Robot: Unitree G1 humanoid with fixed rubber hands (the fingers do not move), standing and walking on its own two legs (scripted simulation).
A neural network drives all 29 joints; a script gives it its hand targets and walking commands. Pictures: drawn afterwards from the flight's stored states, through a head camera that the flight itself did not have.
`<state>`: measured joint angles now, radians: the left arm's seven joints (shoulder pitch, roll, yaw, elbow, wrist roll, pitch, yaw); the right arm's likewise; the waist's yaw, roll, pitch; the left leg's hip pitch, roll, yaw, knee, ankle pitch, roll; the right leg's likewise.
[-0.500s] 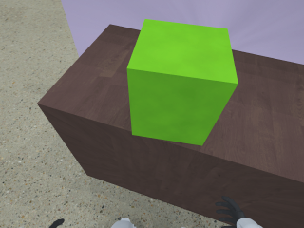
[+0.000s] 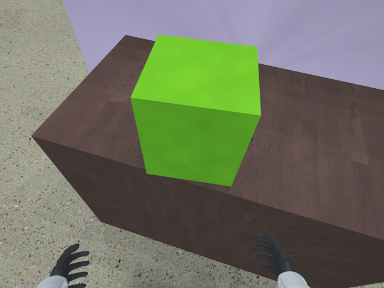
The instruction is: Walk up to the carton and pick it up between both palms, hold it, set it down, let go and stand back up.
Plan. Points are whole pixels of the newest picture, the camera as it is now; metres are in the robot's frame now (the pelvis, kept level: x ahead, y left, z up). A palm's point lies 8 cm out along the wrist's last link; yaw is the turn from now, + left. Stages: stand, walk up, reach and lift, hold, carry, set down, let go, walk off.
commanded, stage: reach and lift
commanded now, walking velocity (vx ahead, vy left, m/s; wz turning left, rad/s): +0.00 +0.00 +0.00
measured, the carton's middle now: (197, 115) +0.47 +0.03 +0.08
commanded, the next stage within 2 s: none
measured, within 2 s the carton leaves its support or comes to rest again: neither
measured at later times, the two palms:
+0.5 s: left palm (56, 261) +0.18 +0.28 -0.04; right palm (284, 275) +0.18 -0.15 -0.03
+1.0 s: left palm (60, 235) +0.22 +0.27 +0.01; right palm (289, 244) +0.22 -0.15 +0.01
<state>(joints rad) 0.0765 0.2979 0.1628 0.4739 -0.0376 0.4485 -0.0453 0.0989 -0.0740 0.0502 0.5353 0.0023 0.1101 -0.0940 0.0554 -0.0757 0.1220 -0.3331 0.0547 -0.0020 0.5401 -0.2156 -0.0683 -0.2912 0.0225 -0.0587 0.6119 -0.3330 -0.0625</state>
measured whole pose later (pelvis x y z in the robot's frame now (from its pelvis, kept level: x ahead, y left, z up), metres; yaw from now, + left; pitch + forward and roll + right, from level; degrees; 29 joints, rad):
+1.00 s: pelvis +0.03 +0.04 +0.02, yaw -2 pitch -4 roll +0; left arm 0.26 0.26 -0.02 0.13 -0.18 0.17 0.01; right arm 0.28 -0.10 -0.02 0.17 0.11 0.04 -0.08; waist 0.06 -0.03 0.05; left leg -0.11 0.02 0.06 0.35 -0.18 0.00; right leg -0.05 -0.01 -0.01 0.35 -0.23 0.00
